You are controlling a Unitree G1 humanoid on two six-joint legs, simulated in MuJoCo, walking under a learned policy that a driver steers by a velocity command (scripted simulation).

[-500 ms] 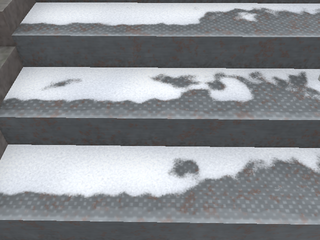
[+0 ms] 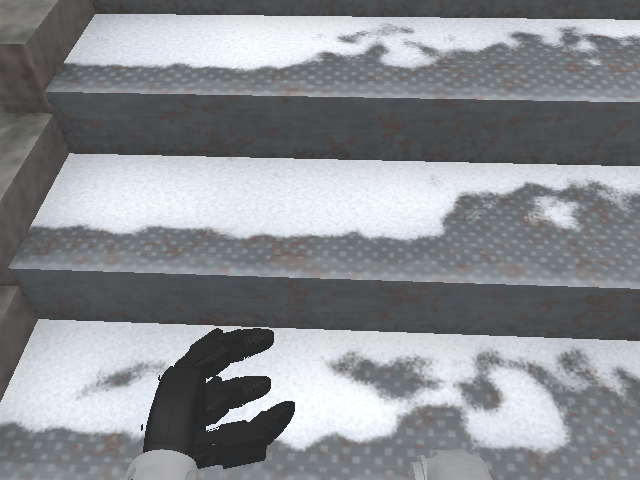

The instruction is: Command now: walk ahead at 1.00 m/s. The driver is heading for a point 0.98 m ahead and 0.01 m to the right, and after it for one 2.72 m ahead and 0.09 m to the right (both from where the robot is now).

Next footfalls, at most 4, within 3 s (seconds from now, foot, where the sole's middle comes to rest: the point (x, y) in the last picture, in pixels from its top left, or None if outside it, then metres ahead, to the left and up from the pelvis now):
0.12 right None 0.26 -0.10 -0.62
0.48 left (317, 388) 0.58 0.05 -0.47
0.86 right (406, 204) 0.89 -0.12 -0.32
1.22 left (328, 46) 1.22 0.03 -0.17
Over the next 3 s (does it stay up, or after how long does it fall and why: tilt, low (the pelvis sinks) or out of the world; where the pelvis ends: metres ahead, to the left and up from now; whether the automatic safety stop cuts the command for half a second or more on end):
stays up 2.61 -0.09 1.23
